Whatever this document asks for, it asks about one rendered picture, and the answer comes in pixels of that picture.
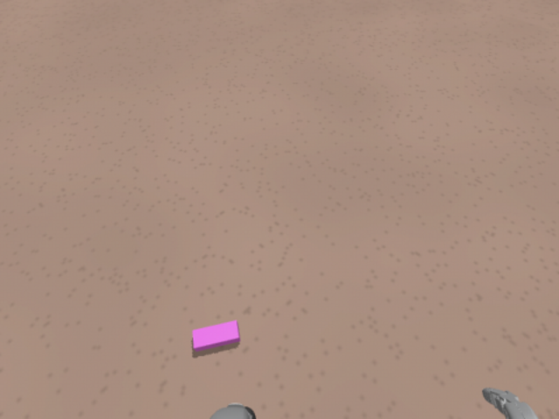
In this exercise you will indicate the right robot hand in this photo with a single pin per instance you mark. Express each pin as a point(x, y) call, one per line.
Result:
point(508, 404)

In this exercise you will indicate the small box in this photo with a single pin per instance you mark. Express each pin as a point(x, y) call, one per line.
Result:
point(216, 336)

